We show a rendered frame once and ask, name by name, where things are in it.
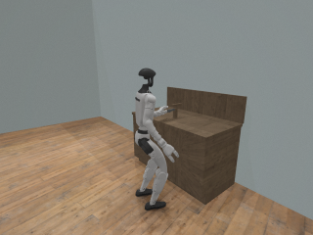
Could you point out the right robot foot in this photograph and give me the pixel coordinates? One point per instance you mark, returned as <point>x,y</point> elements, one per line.
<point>156,206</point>

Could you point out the right robot forearm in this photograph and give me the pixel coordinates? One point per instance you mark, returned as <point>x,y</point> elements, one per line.
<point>152,130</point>

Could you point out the right robot upper arm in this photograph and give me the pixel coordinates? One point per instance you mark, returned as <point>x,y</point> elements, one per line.
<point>150,101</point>

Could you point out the robot left hand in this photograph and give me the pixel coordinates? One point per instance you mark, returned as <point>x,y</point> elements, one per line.
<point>163,111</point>

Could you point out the robot right thigh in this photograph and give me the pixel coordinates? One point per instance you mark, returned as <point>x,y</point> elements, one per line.
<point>149,147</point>

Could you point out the counter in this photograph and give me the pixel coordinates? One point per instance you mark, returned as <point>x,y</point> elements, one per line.
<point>205,131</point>

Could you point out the robot right hand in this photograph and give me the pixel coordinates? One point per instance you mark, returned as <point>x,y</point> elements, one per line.
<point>168,150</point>

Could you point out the left robot forearm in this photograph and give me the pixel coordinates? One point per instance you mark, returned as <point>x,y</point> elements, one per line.
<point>157,113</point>

